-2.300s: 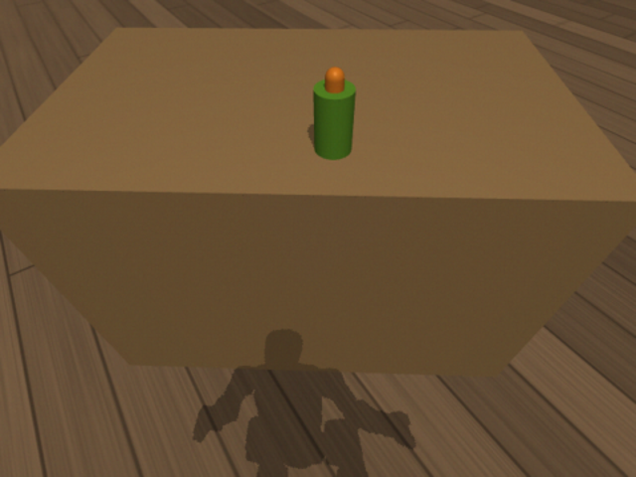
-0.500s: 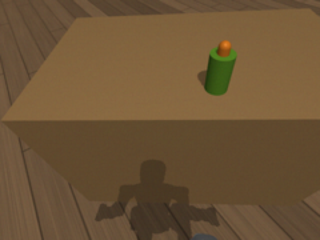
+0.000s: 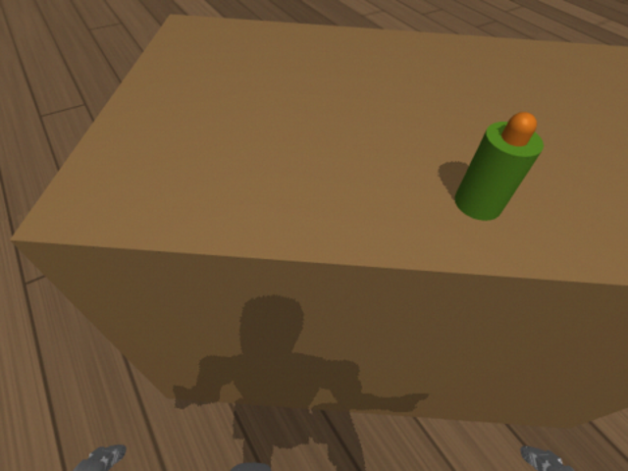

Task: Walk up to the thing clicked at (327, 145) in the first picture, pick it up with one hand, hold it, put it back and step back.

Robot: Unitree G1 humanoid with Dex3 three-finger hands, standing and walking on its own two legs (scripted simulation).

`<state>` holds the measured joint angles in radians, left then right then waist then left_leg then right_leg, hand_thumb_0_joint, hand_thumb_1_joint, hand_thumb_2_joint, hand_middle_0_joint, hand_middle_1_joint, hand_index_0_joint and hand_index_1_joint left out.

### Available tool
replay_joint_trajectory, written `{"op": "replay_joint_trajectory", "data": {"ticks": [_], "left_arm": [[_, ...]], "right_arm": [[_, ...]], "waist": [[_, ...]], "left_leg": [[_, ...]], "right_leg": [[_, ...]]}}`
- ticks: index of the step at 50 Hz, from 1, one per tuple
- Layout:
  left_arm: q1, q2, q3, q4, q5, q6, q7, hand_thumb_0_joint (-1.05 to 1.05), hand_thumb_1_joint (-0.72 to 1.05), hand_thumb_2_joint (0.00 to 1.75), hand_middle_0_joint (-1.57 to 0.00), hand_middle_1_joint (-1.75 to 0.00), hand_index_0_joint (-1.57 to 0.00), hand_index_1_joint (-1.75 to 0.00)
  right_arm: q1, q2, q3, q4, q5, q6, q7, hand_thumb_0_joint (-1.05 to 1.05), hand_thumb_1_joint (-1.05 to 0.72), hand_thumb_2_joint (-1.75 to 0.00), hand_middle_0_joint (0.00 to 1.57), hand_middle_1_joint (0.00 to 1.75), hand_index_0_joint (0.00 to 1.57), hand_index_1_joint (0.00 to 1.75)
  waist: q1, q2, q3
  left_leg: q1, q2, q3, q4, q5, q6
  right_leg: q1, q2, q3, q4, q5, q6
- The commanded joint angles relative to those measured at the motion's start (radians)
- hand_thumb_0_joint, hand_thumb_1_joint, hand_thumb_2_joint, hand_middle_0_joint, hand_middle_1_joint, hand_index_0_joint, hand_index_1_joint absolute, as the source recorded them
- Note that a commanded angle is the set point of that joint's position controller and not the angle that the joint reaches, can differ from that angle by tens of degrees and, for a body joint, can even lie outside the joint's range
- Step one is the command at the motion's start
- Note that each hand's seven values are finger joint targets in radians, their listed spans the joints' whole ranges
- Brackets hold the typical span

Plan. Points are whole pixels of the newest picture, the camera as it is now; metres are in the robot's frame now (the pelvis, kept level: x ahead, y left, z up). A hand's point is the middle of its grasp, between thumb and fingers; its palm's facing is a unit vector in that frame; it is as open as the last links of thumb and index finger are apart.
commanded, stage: walk up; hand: right
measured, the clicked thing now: (500, 164) +0.49 -0.22 +0.12
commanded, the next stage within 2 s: stand in 0.94 s
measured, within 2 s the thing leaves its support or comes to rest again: neither
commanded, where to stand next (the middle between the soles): +0.05 -0.04 m, yaw -1 degrees
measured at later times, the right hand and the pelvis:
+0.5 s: hand out of the picture +0.09 -0.26 -0.13, palm faces -0.02 +0.95 -0.32, open 7.4 cm; pelvis -0.01 -0.01 +0.02, yaw -1 degrees
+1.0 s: hand out of the picture +0.07 -0.27 -0.13, palm faces +0.00 +0.94 -0.34, open 7.4 cm; pelvis +0.00 -0.01 +0.02, yaw -1 degrees
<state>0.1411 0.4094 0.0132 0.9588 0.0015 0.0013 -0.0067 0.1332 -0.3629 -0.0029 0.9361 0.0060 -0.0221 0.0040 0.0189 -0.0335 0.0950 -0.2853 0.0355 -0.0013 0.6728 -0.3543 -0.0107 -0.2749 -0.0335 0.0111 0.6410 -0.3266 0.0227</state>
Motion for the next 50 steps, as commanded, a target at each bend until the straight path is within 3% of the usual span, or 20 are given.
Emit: {"op": "replay_joint_trajectory", "data": {"ticks": [1,5,10,16,28,34,49,50], "left_arm": [[-0.007,0.179,0.038,-0.02,-0.008,-0.02,0.011,0.0,0.9,0.9,-0.2,-0.3,-0.2,-0.3],[-0.037,0.179,0.03,0.026,-0.007,-0.021,0.007,0.0,0.9,0.9,-0.2,-0.3,-0.2,-0.3],[-0.086,0.17,0.024,0.07,-0.005,-0.021,0.003,0.0,0.9,0.9,-0.2,-0.3,-0.2,-0.3],[-0.109,0.164,0.032,0.115,-0.001,-0.027,0.001,0.0,0.9,0.9,-0.2,-0.3,-0.2,-0.3],[-0.11,0.148,0.047,0.148,0.007,-0.023,0.003,0.0,0.9,0.9,-0.2,-0.3,-0.2,-0.3],[-0.103,0.144,0.049,0.146,0.007,-0.02,0.001,0.0,0.9,0.9,-0.2,-0.3,-0.2,-0.3],[-0.092,0.156,0.041,0.138,0.01,-0.029,0.008,0.0,0.9,0.9,-0.2,-0.3,-0.2,-0.3],[-0.093,0.16,0.04,0.134,0.01,-0.031,0.009,0.0,0.9,0.9,-0.2,-0.3,-0.2,-0.3]], "right_arm": [[-0.044,-0.254,-0.066,-0.035,0.0,-0.027,-0.023,0.0,-0.9,-0.9,0.2,0.3,0.2,0.3],[-0.088,-0.238,-0.058,-0.002,0.001,-0.024,-0.021,0.0,-0.9,-0.9,0.2,0.3,0.2,0.3],[-0.139,-0.221,-0.046,0.043,-0.002,-0.018,-0.013,0.0,-0.9,-0.9,0.2,0.3,0.2,0.3],[-0.134,-0.209,-0.043,0.093,-0.004,-0.017,-0.009,0.0,-0.9,-0.9,0.2,0.3,0.2,0.3],[-0.114,-0.192,-0.044,0.146,-0.013,-0.012,-0.007,0.0,-0.9,-0.9,0.2,0.3,0.2,0.3],[-0.098,-0.194,-0.043,0.156,-0.017,-0.016,-0.009,0.0,-0.9,-0.9,0.2,0.3,0.2,0.3],[-0.073,-0.204,-0.043,0.148,-0.016,-0.01,-0.011,0.0,-0.9,-0.9,0.2,0.3,0.2,0.3],[-0.076,-0.199,-0.042,0.143,-0.018,-0.01,-0.009,0.0,-0.9,-0.9,0.2,0.3,0.2,0.3]], "waist": [[-0.004,0.142,-0.17],[-0.002,0.118,-0.166],[-0.006,0.078,-0.117],[-0.015,0.017,-0.138],[-0.017,0.002,-0.109],[-0.013,0.032,-0.124],[-0.022,0.041,-0.101],[-0.024,0.03,-0.119]], "left_leg": [[0.091,0.141,-0.132,-0.192,0.452,0.092],[0.099,0.122,-0.102,-0.235,0.372,0.066],[0.105,0.096,-0.08,-0.321,0.206,0.041],[0.176,0.083,-0.053,-0.348,0.247,0.03],[0.172,0.08,-0.049,-0.391,0.167,0.018],[0.165,0.085,-0.05,-0.404,0.181,0.018],[0.152,0.098,-0.063,-0.4,0.21,0.021],[0.173,0.103,-0.063,-0.391,0.247,0.023]], "right_leg": [[0.097,-0.048,0.027,-0.068,0.304,-0.065],[0.137,-0.065,0.044,-0.133,0.325,-0.065],[0.125,-0.077,0.071,-0.235,0.267,-0.057],[0.152,-0.093,0.087,-0.315,0.28,-0.051],[0.13,-0.091,0.089,-0.392,0.161,-0.042],[0.152,-0.092,0.085,-0.371,0.218,-0.041],[0.144,-0.096,0.086,-0.373,0.212,-0.034],[0.149,-0.098,0.08,-0.362,0.24,-0.037]]}}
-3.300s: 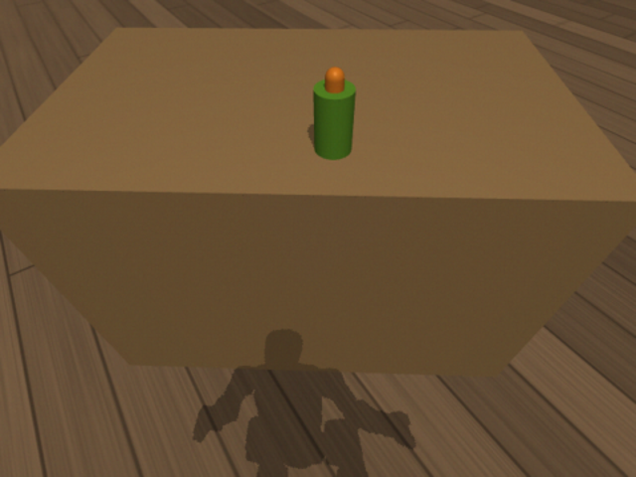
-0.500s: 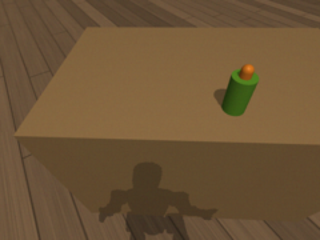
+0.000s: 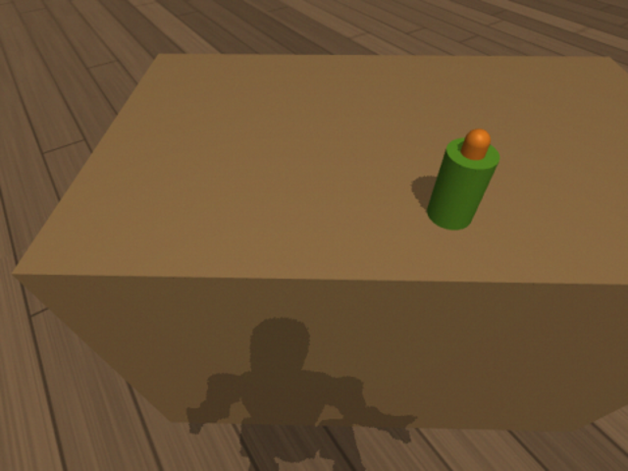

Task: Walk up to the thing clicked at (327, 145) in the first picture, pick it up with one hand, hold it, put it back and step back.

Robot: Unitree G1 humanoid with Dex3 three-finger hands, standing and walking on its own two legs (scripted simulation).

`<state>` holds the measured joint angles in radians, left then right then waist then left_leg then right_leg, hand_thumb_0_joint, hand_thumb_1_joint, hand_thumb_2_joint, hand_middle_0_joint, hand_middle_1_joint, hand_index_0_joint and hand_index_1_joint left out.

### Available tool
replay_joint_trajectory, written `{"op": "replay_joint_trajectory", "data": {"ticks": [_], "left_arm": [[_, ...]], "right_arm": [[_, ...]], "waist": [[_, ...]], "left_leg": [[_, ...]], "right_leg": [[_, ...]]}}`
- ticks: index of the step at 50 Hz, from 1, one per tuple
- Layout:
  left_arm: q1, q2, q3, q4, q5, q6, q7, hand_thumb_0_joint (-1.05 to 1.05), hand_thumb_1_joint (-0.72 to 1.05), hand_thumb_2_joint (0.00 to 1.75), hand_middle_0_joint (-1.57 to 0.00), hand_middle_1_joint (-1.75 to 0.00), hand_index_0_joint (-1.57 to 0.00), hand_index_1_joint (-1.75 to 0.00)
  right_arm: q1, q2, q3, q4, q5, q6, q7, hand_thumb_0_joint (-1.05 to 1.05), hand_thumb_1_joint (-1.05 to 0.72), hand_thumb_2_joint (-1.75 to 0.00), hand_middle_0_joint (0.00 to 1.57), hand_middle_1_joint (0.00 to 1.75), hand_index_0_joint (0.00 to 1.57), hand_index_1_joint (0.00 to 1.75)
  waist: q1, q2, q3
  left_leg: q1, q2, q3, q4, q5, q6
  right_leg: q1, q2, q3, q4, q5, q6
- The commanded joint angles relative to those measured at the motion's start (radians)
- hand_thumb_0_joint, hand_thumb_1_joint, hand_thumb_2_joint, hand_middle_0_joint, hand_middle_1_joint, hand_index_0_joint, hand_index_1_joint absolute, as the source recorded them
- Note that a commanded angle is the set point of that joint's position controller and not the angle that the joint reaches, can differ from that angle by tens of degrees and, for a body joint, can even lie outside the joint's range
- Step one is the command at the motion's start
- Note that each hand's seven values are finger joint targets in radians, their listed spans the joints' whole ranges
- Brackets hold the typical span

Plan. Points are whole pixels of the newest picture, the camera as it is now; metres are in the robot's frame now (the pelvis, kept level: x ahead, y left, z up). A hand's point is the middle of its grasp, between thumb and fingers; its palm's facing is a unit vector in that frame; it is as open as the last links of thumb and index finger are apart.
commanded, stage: stand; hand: right
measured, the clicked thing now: (463, 176) +0.50 -0.20 +0.10
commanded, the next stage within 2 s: none
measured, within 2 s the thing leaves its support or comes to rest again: neither
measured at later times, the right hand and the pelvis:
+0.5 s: hand out of the picture +0.09 -0.25 -0.15, palm faces -0.04 +0.94 -0.34, open 7.4 cm; pelvis +0.01 +0.00 +0.00, yaw +1 degrees
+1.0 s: hand out of the picture +0.08 -0.25 -0.16, palm faces -0.05 +0.94 -0.33, open 7.4 cm; pelvis +0.00 +0.00 +0.00, yaw +1 degrees
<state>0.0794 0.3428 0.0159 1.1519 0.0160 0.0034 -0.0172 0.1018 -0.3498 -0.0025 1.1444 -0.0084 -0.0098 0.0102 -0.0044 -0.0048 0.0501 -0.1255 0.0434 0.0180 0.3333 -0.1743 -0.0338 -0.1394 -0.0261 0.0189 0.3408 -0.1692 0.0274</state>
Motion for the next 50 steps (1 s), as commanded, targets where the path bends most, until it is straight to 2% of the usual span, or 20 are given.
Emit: {"op": "replay_joint_trajectory", "data": {"ticks": [1,3,5,8,10,21,24,31,35,40,48,50], "left_arm": [[-0.033,0.227,0.037,-0.06,-0.006,-0.034,0.02,0.0,0.9,0.9,-0.2,-0.3,-0.2,-0.3],[-0.035,0.22,0.034,-0.064,-0.008,-0.035,0.02,0.0,0.9,0.9,-0.2,-0.3,-0.2,-0.3],[-0.022,0.218,0.03,-0.064,-0.008,-0.034,0.019,0.0,0.9,0.9,-0.2,-0.3,-0.2,-0.3],[-0.026,0.225,0.03,-0.069,-0.006,-0.036,0.021,0.0,0.9,0.9,-0.2,-0.3,-0.2,-0.3],[-0.023,0.225,0.029,-0.07,-0.008,-0.036,0.021,0.0,0.9,0.9,-0.2,-0.3,-0.2,-0.3],[-0.019,0.229,0.027,-0.074,-0.007,-0.035,0.023,0.0,0.9,0.9,-0.2,-0.3,-0.2,-0.3],[-0.013,0.233,0.027,-0.07,-0.009,-0.033,0.023,0.0,0.9,0.9,-0.2,-0.3,-0.2,-0.3],[-0.008,0.23,0.024,-0.072,-0.006,-0.034,0.022,0.0,0.9,0.9,-0.2,-0.3,-0.2,-0.3],[-0.001,0.229,0.025,-0.075,-0.007,-0.035,0.021,0.0,0.9,0.9,-0.2,-0.3,-0.2,-0.3],[0.004,0.233,0.025,-0.075,-0.007,-0.034,0.022,0.0,0.9,0.9,-0.2,-0.3,-0.2,-0.3],[0.009,0.233,0.026,-0.076,-0.005,-0.033,0.023,0.0,0.9,0.9,-0.2,-0.3,-0.2,-0.3],[0.011,0.228,0.023,-0.075,-0.009,-0.034,0.022,0.0,0.9,0.9,-0.2,-0.3,-0.2,-0.3]], "right_arm": [[-0.041,-0.216,-0.044,-0.064,-0.002,-0.022,-0.015,0.0,-0.9,-0.9,0.2,0.3,0.2,0.3],[-0.037,-0.218,-0.042,-0.061,-0.002,-0.024,-0.015,0.0,-0.9,-0.9,0.2,0.3,0.2,0.3],[-0.047,-0.222,-0.042,-0.063,0.0,-0.023,-0.013,0.0,-0.9,-0.9,0.2,0.3,0.2,0.3],[-0.043,-0.215,-0.041,-0.068,0.0,-0.024,-0.013,0.0,-0.9,-0.9,0.2,0.3,0.2,0.3],[-0.051,-0.224,-0.042,-0.066,0.001,-0.023,-0.014,0.0,-0.9,-0.9,0.2,0.3,0.2,0.3],[-0.046,-0.216,-0.038,-0.069,0.0,-0.02,-0.014,0.0,-0.9,-0.9,0.2,0.3,0.2,0.3],[-0.045,-0.216,-0.036,-0.068,0.001,-0.019,-0.013,0.0,-0.9,-0.9,0.2,0.3,0.2,0.3],[-0.042,-0.22,-0.04,-0.068,0.001,-0.017,-0.011,0.0,-0.9,-0.9,0.2,0.3,0.2,0.3],[-0.048,-0.221,-0.041,-0.071,0.001,-0.018,-0.011,0.0,-0.9,-0.9,0.2,0.3,0.2,0.3],[-0.035,-0.219,-0.04,-0.067,0.0,-0.017,-0.01,0.0,-0.9,-0.9,0.2,0.3,0.2,0.3],[-0.027,-0.218,-0.039,-0.069,0.001,-0.016,-0.012,0.0,-0.9,-0.9,0.2,0.3,0.2,0.3],[-0.03,-0.22,-0.038,-0.068,0.001,-0.017,-0.011,0.0,-0.9,-0.9,0.2,0.3,0.2,0.3]], "waist": [[-0.002,-0.001,-0.082],[-0.001,0.014,-0.09],[0.004,0.022,-0.075],[-0.001,0.001,-0.105],[0.002,0.007,-0.105],[0.0,0.017,-0.093],[0.001,0.013,-0.065],[0.0,0.008,-0.056],[0.004,0.019,-0.072],[0.003,0.015,-0.067],[0.002,0.006,-0.075],[0.003,0.005,-0.057]], "left_leg": [[0.02,0.093,-0.084,-0.052,0.088,0.043],[0.016,0.091,-0.077,-0.047,0.109,0.045],[0.009,0.089,-0.081,-0.057,0.078,0.043],[0.036,0.098,-0.081,-0.047,0.148,0.044],[0.049,0.097,-0.08,-0.039,0.16,0.045],[0.027,0.096,-0.076,-0.043,0.167,0.045],[0.023,0.091,-0.08,-0.062,0.106,0.042],[0.015,0.087,-0.084,-0.062,0.057,0.045],[0.024,0.087,-0.085,-0.057,0.09,0.047],[0.01,0.086,-0.086,-0.059,0.062,0.048],[0.02,0.088,-0.088,-0.053,0.09,0.05],[0.017,0.086,-0.089,-0.057,0.085,0.044]], "right_leg": [[0.014,-0.104,0.071,-0.061,0.097,-0.041],[0.036,-0.11,0.074,-0.058,0.145,-0.042],[0.023,-0.103,0.066,-0.064,0.105,-0.038],[0.038,-0.109,0.059,-0.047,0.163,-0.04],[0.036,-0.107,0.057,-0.049,0.165,-0.039],[0.058,-0.112,0.053,-0.046,0.185,-0.039],[0.027,-0.104,0.05,-0.06,0.11,-0.037],[0.012,-0.106,0.056,-0.074,0.062,-0.038],[0.019,-0.107,0.056,-0.068,0.097,-0.04],[0.027,-0.108,0.057,-0.074,0.08,-0.042],[0.024,-0.109,0.052,-0.062,0.098,-0.042],[0.008,-0.103,0.05,-0.066,0.072,-0.04]]}}
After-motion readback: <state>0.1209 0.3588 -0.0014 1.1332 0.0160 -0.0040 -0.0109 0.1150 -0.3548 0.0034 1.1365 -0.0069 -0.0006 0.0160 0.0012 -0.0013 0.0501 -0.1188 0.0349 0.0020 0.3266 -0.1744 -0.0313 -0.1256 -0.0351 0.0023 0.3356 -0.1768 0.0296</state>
